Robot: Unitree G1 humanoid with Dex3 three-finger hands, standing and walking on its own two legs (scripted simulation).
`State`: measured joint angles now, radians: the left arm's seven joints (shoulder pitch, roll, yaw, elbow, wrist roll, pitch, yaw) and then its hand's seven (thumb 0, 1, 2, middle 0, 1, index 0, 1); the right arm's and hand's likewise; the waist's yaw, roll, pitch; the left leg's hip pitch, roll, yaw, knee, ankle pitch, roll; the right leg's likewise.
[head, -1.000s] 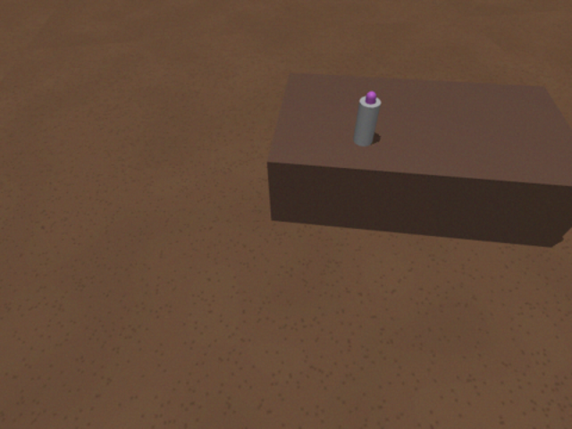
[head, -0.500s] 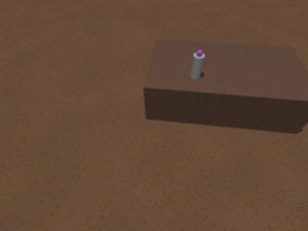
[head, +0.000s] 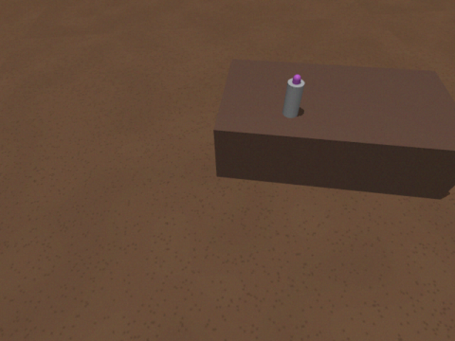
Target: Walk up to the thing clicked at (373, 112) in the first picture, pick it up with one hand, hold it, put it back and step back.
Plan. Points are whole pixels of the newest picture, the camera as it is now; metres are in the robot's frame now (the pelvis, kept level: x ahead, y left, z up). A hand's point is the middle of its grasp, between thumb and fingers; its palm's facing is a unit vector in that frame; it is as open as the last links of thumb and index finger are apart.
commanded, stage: stand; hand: right
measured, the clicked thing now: (293, 95) +1.20 -0.29 -0.31
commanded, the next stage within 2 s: walk up in 0.12 s
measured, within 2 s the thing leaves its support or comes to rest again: neither
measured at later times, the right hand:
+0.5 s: hand out of the picture +0.13 -0.25 -0.14, palm faces +0.00 +0.91 -0.41, open 7.4 cm
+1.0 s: hand (344, 259) +0.32 -0.25 -0.16, palm faces +0.03 +0.94 -0.33, open 7.4 cm
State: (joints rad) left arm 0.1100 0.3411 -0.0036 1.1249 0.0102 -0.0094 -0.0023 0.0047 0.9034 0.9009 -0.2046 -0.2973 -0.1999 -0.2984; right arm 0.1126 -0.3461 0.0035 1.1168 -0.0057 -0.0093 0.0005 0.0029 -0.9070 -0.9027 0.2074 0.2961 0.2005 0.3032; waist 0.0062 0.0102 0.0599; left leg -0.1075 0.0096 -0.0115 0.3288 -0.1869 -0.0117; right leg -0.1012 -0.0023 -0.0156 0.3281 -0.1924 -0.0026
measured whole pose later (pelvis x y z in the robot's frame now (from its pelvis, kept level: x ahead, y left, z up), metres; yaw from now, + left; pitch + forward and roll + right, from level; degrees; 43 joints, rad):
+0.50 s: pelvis +0.08 +0.03 -0.01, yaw +0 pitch -1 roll -1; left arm 0.27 0.42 0.05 1.00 0.02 0.00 -0.04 0.01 0.90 0.90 -0.20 -0.30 -0.20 -0.30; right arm 0.29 -0.39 -0.08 0.96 -0.03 -0.10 0.03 0.00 -0.91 -0.90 0.21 0.30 0.20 0.30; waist -0.01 -0.01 0.05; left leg -0.07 0.00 0.02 0.47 -0.38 0.03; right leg -0.34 0.05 0.05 0.98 -0.47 -0.04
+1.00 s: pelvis +0.28 +0.02 -0.01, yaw -4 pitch -5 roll +0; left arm 0.24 0.35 0.05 0.84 0.01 -0.05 -0.06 0.00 0.90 0.90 -0.21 -0.30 -0.20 -0.30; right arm 0.32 -0.40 -0.06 0.83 -0.02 -0.04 0.05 0.00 -0.91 -0.90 0.21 0.30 0.20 0.30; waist 0.01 0.03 0.11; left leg -0.45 0.08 -0.04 1.05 -0.30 0.02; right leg -0.23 0.05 -0.03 0.49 -0.17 -0.08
